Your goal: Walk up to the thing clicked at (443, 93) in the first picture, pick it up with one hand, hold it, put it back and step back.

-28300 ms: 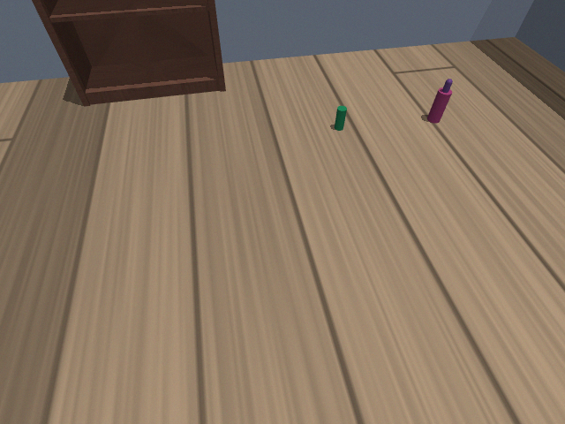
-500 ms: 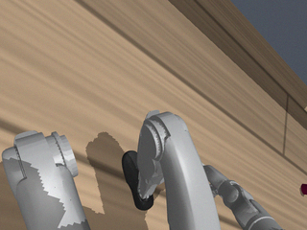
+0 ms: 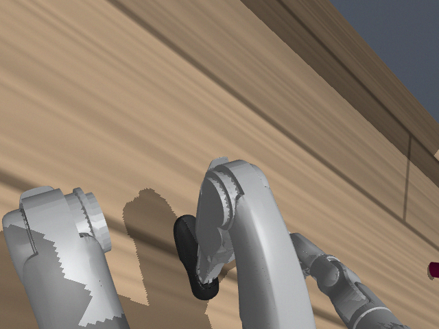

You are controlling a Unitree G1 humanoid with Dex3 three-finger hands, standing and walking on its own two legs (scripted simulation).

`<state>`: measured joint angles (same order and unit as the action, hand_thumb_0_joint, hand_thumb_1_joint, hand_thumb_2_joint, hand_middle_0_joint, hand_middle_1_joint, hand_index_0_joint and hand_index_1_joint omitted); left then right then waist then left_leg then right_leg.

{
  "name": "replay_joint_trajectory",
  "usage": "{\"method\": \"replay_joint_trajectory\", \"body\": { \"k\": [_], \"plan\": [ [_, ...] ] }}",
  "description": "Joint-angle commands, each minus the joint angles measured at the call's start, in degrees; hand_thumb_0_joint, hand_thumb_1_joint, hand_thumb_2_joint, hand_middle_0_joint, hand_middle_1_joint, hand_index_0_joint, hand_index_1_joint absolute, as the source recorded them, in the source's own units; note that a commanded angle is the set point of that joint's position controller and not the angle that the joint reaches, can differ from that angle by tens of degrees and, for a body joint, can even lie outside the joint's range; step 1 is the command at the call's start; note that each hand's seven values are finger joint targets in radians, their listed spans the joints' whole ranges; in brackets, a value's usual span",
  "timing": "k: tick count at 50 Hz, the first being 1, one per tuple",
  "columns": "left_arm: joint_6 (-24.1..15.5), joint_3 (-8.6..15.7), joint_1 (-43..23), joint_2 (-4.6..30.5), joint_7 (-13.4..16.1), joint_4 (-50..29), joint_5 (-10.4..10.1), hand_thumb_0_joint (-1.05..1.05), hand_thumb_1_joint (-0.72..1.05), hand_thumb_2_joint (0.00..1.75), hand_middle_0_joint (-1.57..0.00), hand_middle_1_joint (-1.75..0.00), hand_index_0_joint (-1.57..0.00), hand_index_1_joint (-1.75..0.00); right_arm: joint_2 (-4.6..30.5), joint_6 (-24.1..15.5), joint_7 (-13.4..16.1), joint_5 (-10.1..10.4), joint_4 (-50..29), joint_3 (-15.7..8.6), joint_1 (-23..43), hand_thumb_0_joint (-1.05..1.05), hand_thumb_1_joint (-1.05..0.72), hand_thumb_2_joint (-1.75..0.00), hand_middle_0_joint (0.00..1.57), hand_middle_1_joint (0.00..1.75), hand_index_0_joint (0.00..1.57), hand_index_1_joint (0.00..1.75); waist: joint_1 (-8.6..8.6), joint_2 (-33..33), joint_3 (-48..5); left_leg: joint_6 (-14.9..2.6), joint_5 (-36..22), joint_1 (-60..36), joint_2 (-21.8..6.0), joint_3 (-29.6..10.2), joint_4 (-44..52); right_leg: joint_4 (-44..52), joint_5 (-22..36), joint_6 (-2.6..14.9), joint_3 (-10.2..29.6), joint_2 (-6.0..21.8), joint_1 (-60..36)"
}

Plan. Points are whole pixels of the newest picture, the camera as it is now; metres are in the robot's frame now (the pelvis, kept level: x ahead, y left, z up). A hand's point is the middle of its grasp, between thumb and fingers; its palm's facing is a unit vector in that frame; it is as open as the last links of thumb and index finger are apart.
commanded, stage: withdraw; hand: left
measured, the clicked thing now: out of the picture +0.43 +0.32 -0.15
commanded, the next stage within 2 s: rise in 0.40 s
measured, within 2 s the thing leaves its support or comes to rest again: neither
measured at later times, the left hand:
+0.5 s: hand out of the picture +0.40 +0.41 -0.05, palm faces +0.52 -0.86 -0.06, open 17.5 cm
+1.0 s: hand out of the picture +0.28 +0.42 +0.08, palm faces +0.41 -0.74 -0.53, open 17.5 cm
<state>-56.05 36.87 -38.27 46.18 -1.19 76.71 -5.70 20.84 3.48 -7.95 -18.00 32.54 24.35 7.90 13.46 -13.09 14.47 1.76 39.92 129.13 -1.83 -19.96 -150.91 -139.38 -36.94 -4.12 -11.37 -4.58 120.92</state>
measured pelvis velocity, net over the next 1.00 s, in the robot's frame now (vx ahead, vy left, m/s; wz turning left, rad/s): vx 0.01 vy -0.01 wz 0.17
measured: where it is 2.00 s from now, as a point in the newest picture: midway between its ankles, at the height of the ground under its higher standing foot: (147, 297)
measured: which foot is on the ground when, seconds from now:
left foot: down 0.00-1.00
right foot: down 0.00-1.00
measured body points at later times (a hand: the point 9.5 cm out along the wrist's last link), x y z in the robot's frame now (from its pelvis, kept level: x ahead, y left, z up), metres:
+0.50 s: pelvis +0.01 +0.00 +0.02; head +0.21 +0.16 +0.39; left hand +0.37 +0.46 -0.05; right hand +0.18 -0.25 -0.05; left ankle +0.08 +0.13 -0.25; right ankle +0.13 -0.12 -0.25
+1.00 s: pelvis +0.01 -0.01 +0.15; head +0.20 +0.07 +0.55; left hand +0.25 +0.46 +0.11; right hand +0.21 -0.24 +0.02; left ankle +0.08 +0.13 -0.25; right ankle +0.13 -0.12 -0.25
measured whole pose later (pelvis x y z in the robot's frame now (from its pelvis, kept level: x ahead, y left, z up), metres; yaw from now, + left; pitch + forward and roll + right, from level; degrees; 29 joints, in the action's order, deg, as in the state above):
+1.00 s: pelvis +0.01 -0.01 +0.15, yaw +10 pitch +33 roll -6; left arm -6.1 25.8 -14.9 35.0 0.2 35.2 2.0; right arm 16.1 9.4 -1.2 1.6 33.2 0.7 -5.5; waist 1.6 0.4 -7.9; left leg 0.6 37.0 115.9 -3.2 -5.6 -119.0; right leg -116.1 -37.9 -1.7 -2.6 -0.2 111.7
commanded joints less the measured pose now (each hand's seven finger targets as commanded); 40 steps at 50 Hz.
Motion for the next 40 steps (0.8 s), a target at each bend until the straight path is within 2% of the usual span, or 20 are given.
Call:
{"method": "replay_joint_trajectory", "body": {
  "k": [1, 2, 7, 8, 9, 11, 13, 14, 18, 21, 23, 26, 27, 29, 30, 33, 34, 38, 39, 40],
  "plan": [
    [-3.86, 0.01, -11.75, 11.75, -0.18, -8.70, -0.48, 0.00, -0.60, 0.11, -0.29, -0.19, -0.29, -0.19, 18.89, 0.35, 0.97, -0.17, -1.26, -6.24, -3.47, 0.00, -0.91, -0.90, 0.20, 0.30, 0.20, 0.30, 3.84, 28.76, -34.87, -0.78, -6.28, -22.07, -2.97, 6.14, 17.49, 10.57, 9.83, 4.57, -6.78, -1.76, -16.53],
    [-3.76, 1.25, -10.89, 12.68, 0.00, -8.53, -0.60, 0.00, -0.61, 0.11, -0.27, -0.17, -0.26, -0.18, 19.20, 0.39, 1.04, -0.19, -1.06, -6.40, -3.99, 0.00, -0.90, -0.90, 0.20, 0.30, 0.20, 0.30, 3.54, 28.50, -35.54, -0.74, -7.33, -22.83, -3.00, 6.10, 17.40, 10.53, 10.74, 4.50, -6.75, -1.75, -17.25],
    [-4.21, 2.16, -12.71, 16.02, -0.87, -11.38, -0.49, 0.00, -0.61, 0.11, -0.14, -0.13, -0.14, -0.13, 19.00, 0.32, 1.42, -0.09, -1.44, -6.06, -3.32, 0.00, -0.90, -0.90, 0.20, 0.30, 0.20, 0.30, 2.80, 29.53, -36.15, -0.79, -6.90, -22.71, -3.12, 6.52, 17.41, 10.69, 10.28, 4.65, -6.29, -1.82, -17.65],
    [-4.41, 2.29, -13.37, 17.14, -1.26, -13.07, -0.26, 0.00, -0.61, 0.11, -0.13, -0.12, -0.13, -0.12, 18.96, 0.43, 1.48, 0.03, -1.12, -6.21, -3.50, 0.00, -0.91, -0.90, 0.20, 0.30, 0.20, 0.30, 2.35, 31.27, -36.32, -0.58, -6.91, -23.29, -3.13, 6.47, 18.01, 10.22, 10.02, 4.78, -6.26, -1.78, -17.36],
    [-4.07, 4.40, -11.26, 19.17, -1.64, -13.70, -0.16, 0.00, -0.61, 0.10, -0.11, -0.11, -0.11, -0.11, 19.15, 0.52, 1.63, 0.07, -1.23, -6.65, -3.64, 0.00, -0.90, -0.90, 0.20, 0.30, 0.20, 0.30, 1.07, 32.17, -37.66, -0.41, -7.91, -24.53, -3.14, 6.62, 18.36, 10.19, 10.55, 4.89, -6.14, -1.75, -17.54],
    [-3.21, 3.22, -11.14, 18.72, -2.98, -17.29, -0.14, 0.00, -0.61, 0.09, -0.10, -0.09, -0.10, -0.09, 18.88, 0.82, 1.80, 0.43, -0.53, -7.34, -4.78, 0.00, -0.91, -0.90, 0.20, 0.30, 0.20, 0.30, 0.50, 35.34, -39.06, 0.01, -7.67, -26.74, -3.20, 6.80, 19.59, 9.98, 9.80, 5.21, -5.71, -1.49, -16.48],
    [-1.60, 4.82, -9.32, 19.92, -3.94, -21.16, -0.55, 0.00, -0.61, 0.08, -0.09, -0.08, -0.09, -0.08, 19.27, 1.24, 2.13, 1.04, -0.56, -8.54, -6.02, 0.00, -0.91, -0.90, 0.20, 0.30, 0.20, 0.30, -1.53, 39.28, -42.15, 0.67, -10.07, -30.69, -3.21, 6.75, 21.81, 9.60, 11.00, 5.47, -5.41, -0.99, -16.43],
    [-0.42, 4.90, -10.30, 20.47, -4.43, -22.81, -0.86, 0.00, -0.61, 0.06, -0.09, -0.07, -0.09, -0.08, 19.18, 1.43, 2.34, 1.53, -0.93, -8.87, -6.32, 0.00, -0.91, -0.90, 0.20, 0.30, 0.20, 0.30, -1.56, 40.54, -43.29, 0.76, -10.20, -31.37, -3.26, 6.84, 22.28, 9.44, 10.82, 5.68, -5.20, -0.96, -15.49],
    [5.63, 2.66, -10.38, 15.60, -6.90, -27.64, -3.05, 0.00, -0.61, 0.05, -0.09, -0.08, -0.10, -0.08, 17.98, 1.84, 3.01, 4.04, -0.90, -11.35, -9.63, 0.00, -0.91, -0.90, 0.20, 0.30, 0.20, 0.30, -1.94, 40.26, -45.34, 0.29, -10.19, -29.78, -2.65, 7.84, 23.74, 10.90, 11.40, 5.77, -4.15, -0.37, -14.67],
    [10.95, -2.60, -6.88, 8.05, -9.33, -21.89, -3.52, 0.00, -0.61, 0.02, -0.09, -0.08, -0.11, -0.06, 16.68, 1.93, 3.39, 5.87, -0.31, -12.74, -11.55, 0.00, -0.91, -0.90, 0.20, 0.30, 0.20, 0.30, -0.39, 34.30, -41.01, -0.57, -8.32, -25.58, -2.38, 7.96, 23.95, 12.39, 10.23, 5.70, -3.79, -0.23, -11.43],
    [12.81, -2.49, -7.61, 9.50, -10.74, -22.86, -3.69, 0.00, -0.61, 0.01, -0.08, -0.07, -0.11, -0.04, 16.58, 1.90, 3.84, 7.13, -0.81, -13.84, -11.96, 0.00, -0.89, -0.89, 0.20, 0.30, 0.20, 0.30, -1.19, 31.78, -40.06, -1.24, -7.17, -23.39, -2.08, 8.42, 23.97, 13.09, 9.36, 5.62, -3.30, 0.02, -10.66],
    [14.23, -1.04, -11.12, 10.35, -11.79, -28.78, -5.00, 0.00, -0.53, 0.04, -0.06, -0.03, -0.06, -0.03, 15.31, 1.74, 3.85, 8.36, -0.82, -15.38, -13.81, 0.00, -0.86, -0.90, 0.20, 0.30, 0.20, 0.30, -2.79, 29.44, -43.97, -1.82, -6.27, -22.90, -1.64, 9.15, 24.19, 14.37, 8.26, 5.58, -2.25, 0.10, -12.36],
    [18.38, 3.30, -3.57, 23.26, -8.52, -27.98, 4.09, 0.00, -0.50, 0.02, -0.07, -0.07, -0.09, -0.05, 14.78, 2.67, 4.22, 10.60, 0.25, -19.04, -14.94, 0.00, -0.94, -0.92, 0.20, 0.30, 0.20, 0.30, -8.70, 35.24, -53.23, -1.37, -10.22, -32.35, -1.32, 11.26, 28.57, 16.89, 8.71, 6.07, -0.51, 0.88, -14.84],
    [22.52, -1.94, -5.75, 13.13, -7.94, -27.93, 3.44, 0.00, -0.50, 0.02, -0.07, -0.08, -0.09, -0.05, 13.56, 3.67, 3.99, 12.04, -1.44, -19.70, -14.50, 0.00, -0.94, -0.92, 0.20, 0.30, 0.20, 0.30, -6.21, 35.36, -51.36, -1.17, -9.27, -32.82, -1.87, 10.91, 31.12, 17.12, 7.43, 6.39, -0.42, 0.94, -11.05],
    [23.59, -1.84, -7.55, 12.87, -7.41, -30.57, 3.73, 0.00, -0.50, 0.03, -0.07, -0.08, -0.09, -0.05, 13.58, 3.96, 3.96, 12.81, -1.14, -20.54, -15.31, 0.00, -0.93, -0.91, 0.20, 0.30, 0.20, 0.30, -6.30, 35.63, -52.09, -1.07, -8.27, -33.43, -1.67, 10.95, 32.31, 17.42, 6.77, 6.51, -0.35, 1.09, -10.11],
    [28.48, 4.09, -7.13, 24.05, -4.52, -39.00, 6.36, 0.00, -0.51, 0.01, -0.08, -0.08, -0.10, -0.05, 12.01, 5.20, 4.83, 14.40, -1.47, -22.19, -16.78, 0.00, -0.98, -0.92, 0.20, 0.30, 0.20, 0.30, -10.51, 36.91, -55.73, -1.59, -6.91, -33.68, -1.14, 13.15, 34.18, 19.87, 4.85, 6.61, 1.78, 1.26, -12.74],
    [30.06, 3.98, -5.88, 24.48, -3.92, -38.27, 7.22, 0.00, -0.50, 0.08, -0.06, -0.06, -0.06, -0.06, 11.55, 5.58, 4.88, 14.76, -1.09, -22.64, -16.96, 0.00, -0.90, -0.90, 0.20, 0.30, 0.20, 0.30, -10.16, 35.45, -53.94, -2.02, -4.66, -31.77, -0.90, 13.77, 34.84, 21.00, 3.14, 6.57, 2.24, 1.26, -12.85],
    [35.73, 1.77, -0.46, 18.21, -1.94, -38.69, 8.04, 0.00, -0.51, 0.08, -0.06, -0.06, -0.06, -0.06, 9.60, 5.73, 5.76, 16.61, -1.83, -24.89, -16.59, 0.00, -0.90, -0.90, 0.20, 0.30, 0.20, 0.30, -10.46, 29.37, -51.97, -2.83, -0.81, -31.52, -0.50, 14.61, 39.31, 25.80, 0.02, 6.60, 3.76, 1.19, -13.49],
    [37.56, -1.25, 2.64, 13.83, -1.68, -36.75, 8.33, 0.00, -0.51, 0.08, -0.06, -0.06, -0.06, -0.06, 8.82, 5.70, 5.96, 17.07, -2.02, -25.35, -16.66, 0.00, -0.90, -0.90, 0.20, 0.30, 0.20, 0.30, -9.84, 27.88, -51.44, -3.03, 0.61, -31.17, -0.34, 14.77, 40.70, 27.28, -1.18, 6.50, 3.92, 1.36, -13.78],
    [39.13, -1.73, 4.84, 11.65, -1.15, -37.84, 8.18, 0.00, -0.54, 0.06, -0.05, -0.05, -0.05, -0.05, 8.45, 5.71, 6.10, 17.35, -2.63, -26.04, -17.25, 0.00, -0.90, -0.90, 0.20, 0.30, 0.20, 0.30, -9.91, 25.22, -52.38, -3.13, -0.20, -31.48, -0.19, 15.18, 41.29, 29.71, -1.00, 6.33, 4.40, 1.42, -15.89]
  ]
}}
